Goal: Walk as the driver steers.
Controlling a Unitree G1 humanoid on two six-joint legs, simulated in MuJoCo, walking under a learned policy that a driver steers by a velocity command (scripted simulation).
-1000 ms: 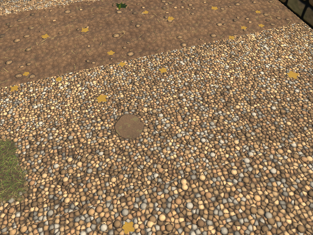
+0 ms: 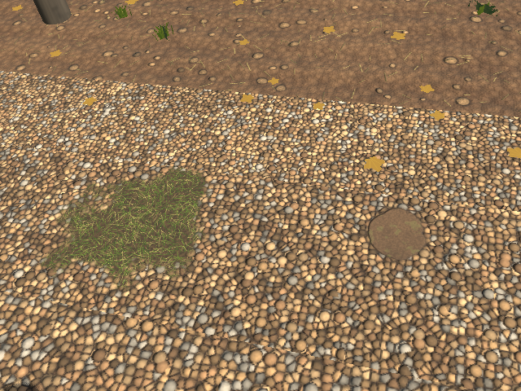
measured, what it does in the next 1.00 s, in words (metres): walks ahead: left foot, then right foot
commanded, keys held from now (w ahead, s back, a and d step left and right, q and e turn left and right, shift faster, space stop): no key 0.62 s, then w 0.38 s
